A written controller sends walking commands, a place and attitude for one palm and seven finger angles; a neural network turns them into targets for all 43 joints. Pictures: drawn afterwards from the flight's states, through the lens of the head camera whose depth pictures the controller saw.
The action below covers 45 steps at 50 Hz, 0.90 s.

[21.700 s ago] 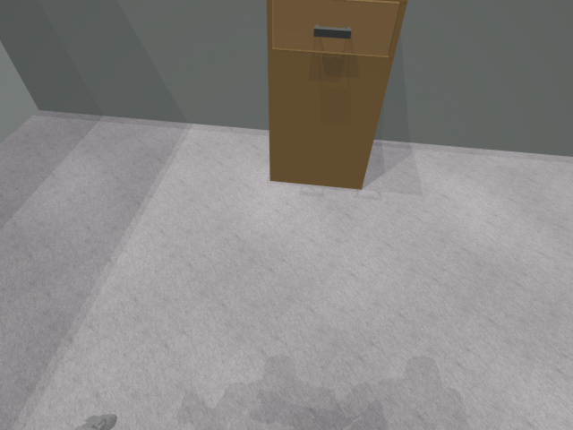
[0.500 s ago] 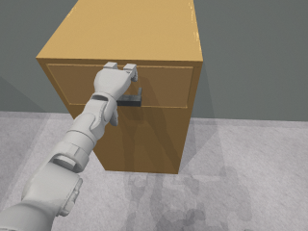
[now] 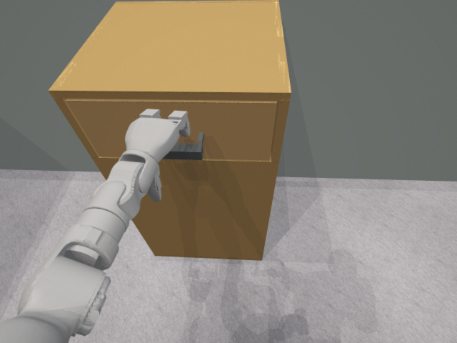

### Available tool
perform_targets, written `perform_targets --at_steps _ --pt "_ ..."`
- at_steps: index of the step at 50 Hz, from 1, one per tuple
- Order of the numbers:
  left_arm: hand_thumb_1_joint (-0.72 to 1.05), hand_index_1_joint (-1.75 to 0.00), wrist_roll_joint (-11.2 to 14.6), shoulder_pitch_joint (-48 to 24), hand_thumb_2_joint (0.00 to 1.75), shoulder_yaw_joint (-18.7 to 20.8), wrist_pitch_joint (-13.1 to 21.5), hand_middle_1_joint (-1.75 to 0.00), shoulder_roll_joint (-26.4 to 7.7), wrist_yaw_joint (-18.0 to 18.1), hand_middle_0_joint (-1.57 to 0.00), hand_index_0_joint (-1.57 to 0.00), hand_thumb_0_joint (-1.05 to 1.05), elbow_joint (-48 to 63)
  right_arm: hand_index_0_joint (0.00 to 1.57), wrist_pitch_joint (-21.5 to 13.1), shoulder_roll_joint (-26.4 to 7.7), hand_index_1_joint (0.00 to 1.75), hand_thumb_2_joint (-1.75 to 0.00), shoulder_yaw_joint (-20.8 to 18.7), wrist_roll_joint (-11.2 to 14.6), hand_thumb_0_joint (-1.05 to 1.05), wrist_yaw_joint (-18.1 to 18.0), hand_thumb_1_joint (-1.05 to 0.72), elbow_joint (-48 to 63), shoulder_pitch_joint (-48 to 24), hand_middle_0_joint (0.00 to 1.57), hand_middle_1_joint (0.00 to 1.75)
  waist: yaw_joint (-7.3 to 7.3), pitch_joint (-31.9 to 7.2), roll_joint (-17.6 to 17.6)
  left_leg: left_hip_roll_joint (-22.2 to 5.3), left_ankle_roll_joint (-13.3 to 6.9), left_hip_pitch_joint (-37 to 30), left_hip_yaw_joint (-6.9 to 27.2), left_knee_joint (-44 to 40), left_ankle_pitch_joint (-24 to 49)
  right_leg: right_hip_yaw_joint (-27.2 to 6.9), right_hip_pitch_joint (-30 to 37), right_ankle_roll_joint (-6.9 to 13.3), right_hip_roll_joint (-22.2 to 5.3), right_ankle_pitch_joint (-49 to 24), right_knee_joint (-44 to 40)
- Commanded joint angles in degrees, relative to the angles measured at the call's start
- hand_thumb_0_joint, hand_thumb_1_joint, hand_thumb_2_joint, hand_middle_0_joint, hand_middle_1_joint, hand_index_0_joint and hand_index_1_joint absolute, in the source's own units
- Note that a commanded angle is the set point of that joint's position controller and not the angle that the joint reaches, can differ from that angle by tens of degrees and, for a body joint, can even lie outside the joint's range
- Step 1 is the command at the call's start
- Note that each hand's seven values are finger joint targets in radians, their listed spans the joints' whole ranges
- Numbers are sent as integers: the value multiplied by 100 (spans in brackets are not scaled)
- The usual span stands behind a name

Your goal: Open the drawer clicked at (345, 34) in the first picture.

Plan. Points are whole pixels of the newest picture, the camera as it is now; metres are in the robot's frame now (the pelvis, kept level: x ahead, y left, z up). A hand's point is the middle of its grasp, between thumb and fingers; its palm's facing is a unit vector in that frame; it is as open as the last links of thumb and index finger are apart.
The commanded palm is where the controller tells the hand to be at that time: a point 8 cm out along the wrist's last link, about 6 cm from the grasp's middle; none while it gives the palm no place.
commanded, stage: lower the fingers behind the handle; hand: left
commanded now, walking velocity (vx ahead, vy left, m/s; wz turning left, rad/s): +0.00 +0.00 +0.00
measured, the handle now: (174, 143) +0.52 +0.14 +0.03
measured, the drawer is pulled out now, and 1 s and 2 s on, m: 0.00 0.00 0.00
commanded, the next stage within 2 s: close the thumb around the handle in 1.46 s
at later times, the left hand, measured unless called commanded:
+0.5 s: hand (164, 158) +0.47 +0.15 +0.04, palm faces -0.02 -0.05 -1.00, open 13.8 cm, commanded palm +0.45 +0.15 +0.10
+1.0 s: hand (167, 168) +0.47 +0.15 +0.01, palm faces -0.02 -0.03 -1.00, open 13.8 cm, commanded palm +0.44 +0.15 +0.06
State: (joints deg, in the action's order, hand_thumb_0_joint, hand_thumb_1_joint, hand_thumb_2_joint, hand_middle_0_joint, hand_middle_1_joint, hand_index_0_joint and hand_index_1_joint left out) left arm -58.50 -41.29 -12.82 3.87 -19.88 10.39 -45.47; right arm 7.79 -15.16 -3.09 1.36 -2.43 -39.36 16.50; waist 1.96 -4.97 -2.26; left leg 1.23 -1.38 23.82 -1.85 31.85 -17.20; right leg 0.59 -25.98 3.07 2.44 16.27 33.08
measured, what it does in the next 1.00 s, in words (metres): stands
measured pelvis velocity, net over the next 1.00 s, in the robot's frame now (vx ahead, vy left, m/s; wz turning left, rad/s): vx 0.01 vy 0.01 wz -0.02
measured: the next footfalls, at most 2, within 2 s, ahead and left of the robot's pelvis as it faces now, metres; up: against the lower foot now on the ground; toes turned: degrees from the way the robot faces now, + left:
none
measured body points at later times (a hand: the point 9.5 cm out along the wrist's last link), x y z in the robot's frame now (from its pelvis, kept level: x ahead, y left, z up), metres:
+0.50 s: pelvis +0.01 +0.01 -0.01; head +0.07 -0.01 +0.44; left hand +0.46 +0.15 +0.09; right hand +0.07 -0.26 -0.15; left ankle -0.02 +0.11 -0.73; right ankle +0.00 -0.08 -0.73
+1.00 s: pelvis +0.01 +0.01 -0.02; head +0.08 +0.00 +0.43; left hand +0.46 +0.15 +0.06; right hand +0.06 -0.25 -0.15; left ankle -0.02 +0.11 -0.73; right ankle +0.00 -0.08 -0.73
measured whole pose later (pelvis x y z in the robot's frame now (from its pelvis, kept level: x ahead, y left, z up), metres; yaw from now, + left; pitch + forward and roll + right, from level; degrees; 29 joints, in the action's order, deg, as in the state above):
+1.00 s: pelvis +0.01 +0.01 -0.02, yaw -1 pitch +16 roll +0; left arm -62.7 -44.0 -10.3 -0.9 -16.3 22.1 -57.7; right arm 7.1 -13.4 -3.7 -0.3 -0.1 -39.9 16.8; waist 4.4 -8.0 -2.3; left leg 1.1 -2.3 35.4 -2.8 40.6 -21.3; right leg -0.1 -37.2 2.2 2.5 19.3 40.5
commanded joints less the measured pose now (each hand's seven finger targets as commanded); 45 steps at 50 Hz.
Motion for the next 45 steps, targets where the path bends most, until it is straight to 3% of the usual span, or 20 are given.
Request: perform_targets --at_steps 1,3,4,6,8,11,12,14,16,19,20,22,26,29,30,34,36,39,43,45 --pt "-50 -120 -71 -3143 30 756 -291 -120 -1219 793 -30 -30 0 746 20 -240 -591 30 -90 -170 -23 0 71 -90 415 -28 20 30 148 -1807 287 70 -73 -383 -25 -147 1373 -269 821 -67 -124 -1357 -311" --pt "-50 -120 -155 -3275 30 528 -568 -120 -997 891 -30 -30 0 495 20 -231 -603 30 -90 -161 -20 0 99 -90 375 -63 20 30 222 -1845 311 76 -65 -320 -50 -119 1349 -248 754 -76 -120 -1362 -278" --pt "-50 -120 -183 -3275 30 506 -659 -120 -946 901 -30 -30 0 481 20 -240 -601 30 -90 -189 -34 0 118 -90 382 -65 20 30 188 -2018 153 63 -64 -425 -69 -91 1468 -251 778 -61 -119 -1473 -247" --pt "-50 -120 -160 -3146 30 483 -838 -120 -924 811 -30 -30 0 191 20 -194 -635 30 -90 -190 -25 0 126 -90 400 -50 20 30 215 -2194 269 71 -81 -404 -80 -40 1547 -262 952 -79 -124 -1701 -204" --pt "-50 -120 -72 -3216 30 212 -931 -120 -639 625 -30 -30 0 54 20 -167 -646 30 -90 -191 -15 0 104 -90 437 -44 20 30 338 -2136 438 76 -112 -391 -90 -23 1518 -265 974 -120 -138 -1832 -252" --pt "-50 -120 -7 -3125 30 499 -771 -120 -1015 362 -30 -30 0 30 20 -138 -707 30 -90 -182 -19 0 26 -90 490 18 20 30 319 -2300 708 95 -155 -268 -52 16 1557 -307 1236 -155 -166 -2106 -182" --pt "-50 -120 5 -3227 30 443 -674 -120 -989 310 -30 -30 0 99 20 -145 -697 30 -90 -174 -29 0 -8 -90 504 26 20 30 366 -2226 677 102 -165 -238 -61 30 1558 -322 1210 -171 -183 -2189 -182" --pt "-50 -120 -37 -3118 30 536 -387 -120 -1043 292 -30 -30 0 347 20 -170 -664 30 -90 -195 -59 0 -24 -90 547 74 20 30 287 -2322 572 104 -162 -266 -45 72 1701 -316 1213 -151 -175 -2310 -100" --pt "-50 -120 -98 -3027 30 587 -125 -120 -1044 371 -30 -30 0 579 20 -194 -621 30 -90 -213 -95 0 -8 -90 558 131 20 30 227 -2445 330 98 -146 -343 -18 163 1968 -296 1113 -111 -150 -2456 11" --pt "-50 -120 -179 -2689 30 726 -20 -120 -1013 656 -30 -30 0 436 20 -223 -590 30 -90 -228 -123 0 62 -90 518 208 20 30 152 -2260 257 66 -104 -267 -9 260 2049 -228 757 -69 -85 -2255 93" --pt "-50 -120 -219 -2630 30 936 -42 -120 -1197 766 -30 -30 0 380 20 -220 -595 30 -90 -239 -129 0 81 -90 500 207 20 30 103 -2316 347 72 -93 -181 -20 291 2094 -224 837 -58 -85 -2276 127" --pt "-50 -120 -289 -2631 30 934 -175 -120 -1160 1003 -30 -30 0 263 20 -217 -580 30 -90 -248 -125 0 128 -90 460 251 20 30 119 -2292 301 60 -73 -69 -35 326 2092 -200 706 -53 -64 -2266 199" --pt "-50 -120 -352 -2863 30 699 -514 -120 -819 1270 -30 -30 0 218 20 -196 -600 30 -90 -308 -136 0 233 -90 398 328 20 30 213 -2544 264 24 -59 -226 -28 427 2347 -136 537 -44 -16 -2306 274" --pt "-50 -120 -311 -3069 30 435 -663 -120 -525 1239 -30 -30 0 328 20 -159 -601 30 -90 -367 -143 0 255 -90 370 355 20 30 330 -2757 165 -6 -70 -524 -7 493 2531 -132 474 -59 -3 -2366 254" --pt "-50 -120 -283 -3015 30 522 -691 -120 -590 1204 -30 -30 0 235 20 -137 -613 30 -90 -377 -145 0 251 -90 340 387 20 30 330 -2821 304 -1 -73 -511 11 514 2613 -113 558 -55 6 -2419 273" --pt "-50 -120 -272 -2845 30 613 -877 -120 -750 1106 -30 -30 0 -245 20 -60 -649 30 -90 -306 -123 0 193 -90 318 368 20 30 341 -2412 549 17 -98 -166 -18 407 2167 -129 562 -84 -13 -2291 214" --pt "-50 -120 -266 -2833 30 476 -800 -120 -575 1054 -30 -30 0 -180 20 -64 -632 30 -90 -303 -121 0 180 -90 379 341 20 30 327 -2423 402 17 -96 -198 -7 412 2192 -137 513 -69 -20 -2246 233" --pt "-50 -120 -324 -2621 30 568 -619 -120 -648 1050 -30 -30 0 -150 20 -88 -619 30 -90 -294 -146 0 159 -90 433 359 20 30 247 -2461 308 10 -90 -181 4 468 2211 -151 463 -47 -11 -2187 296" --pt "-50 -120 -395 -2618 30 536 -495 -120 -570 1187 -30 -30 0 -232 20 -152 -606 30 -90 -293 -144 0 165 -90 440 383 20 30 308 -2202 318 -6 -82 -1 22 523 1938 -124 143 -34 6 -1864 325" --pt "-50 -120 -428 -2872 30 553 -437 -120 -544 1312 -30 -30 0 -60 20 -190 -593 30 -90 -324 -171 0 179 -90 418 388 20 30 345 -2356 222 -12 -76 -63 42 613 2011 -113 41 -20 13 -1832 390"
